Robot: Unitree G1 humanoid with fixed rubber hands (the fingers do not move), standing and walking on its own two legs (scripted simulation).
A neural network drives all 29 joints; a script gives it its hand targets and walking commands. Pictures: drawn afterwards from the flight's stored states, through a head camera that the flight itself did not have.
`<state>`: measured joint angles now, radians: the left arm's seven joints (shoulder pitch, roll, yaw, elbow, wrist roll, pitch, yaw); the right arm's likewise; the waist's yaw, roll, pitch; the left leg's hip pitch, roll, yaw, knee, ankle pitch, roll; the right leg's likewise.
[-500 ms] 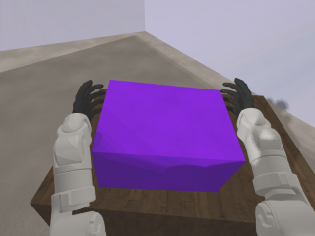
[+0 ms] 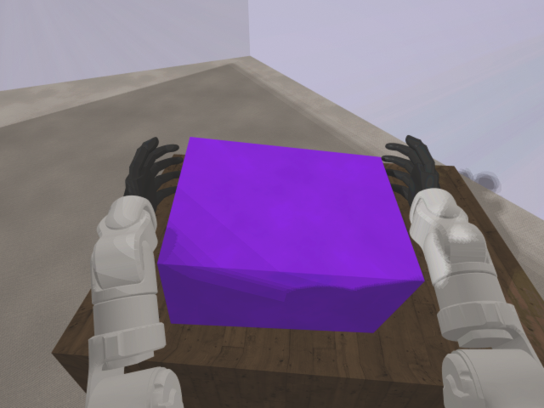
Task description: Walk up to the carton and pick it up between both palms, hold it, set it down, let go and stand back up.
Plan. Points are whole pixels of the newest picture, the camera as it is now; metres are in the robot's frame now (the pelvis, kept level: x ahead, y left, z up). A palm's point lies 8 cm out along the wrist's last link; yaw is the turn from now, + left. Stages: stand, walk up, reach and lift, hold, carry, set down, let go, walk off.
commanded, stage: hold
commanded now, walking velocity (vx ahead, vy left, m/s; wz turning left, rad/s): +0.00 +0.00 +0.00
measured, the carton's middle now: (282, 235) +0.34 +0.00 +0.14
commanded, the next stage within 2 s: none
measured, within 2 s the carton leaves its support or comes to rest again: neither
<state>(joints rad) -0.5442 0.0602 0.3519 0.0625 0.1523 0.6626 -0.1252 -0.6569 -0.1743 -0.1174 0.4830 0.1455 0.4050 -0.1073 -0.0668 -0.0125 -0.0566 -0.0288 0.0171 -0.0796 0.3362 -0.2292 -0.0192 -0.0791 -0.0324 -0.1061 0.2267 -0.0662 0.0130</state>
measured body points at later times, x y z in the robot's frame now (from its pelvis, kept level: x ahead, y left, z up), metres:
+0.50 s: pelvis +0.00 +0.00 +0.00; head -0.05 +0.02 +0.45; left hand +0.37 +0.19 +0.21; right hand +0.38 -0.20 +0.20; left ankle -0.02 +0.13 -0.75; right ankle +0.04 -0.13 -0.75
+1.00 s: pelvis +0.00 +0.00 +0.00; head -0.05 +0.02 +0.45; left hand +0.36 +0.19 +0.21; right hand +0.38 -0.20 +0.20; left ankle -0.02 +0.13 -0.75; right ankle +0.04 -0.13 -0.75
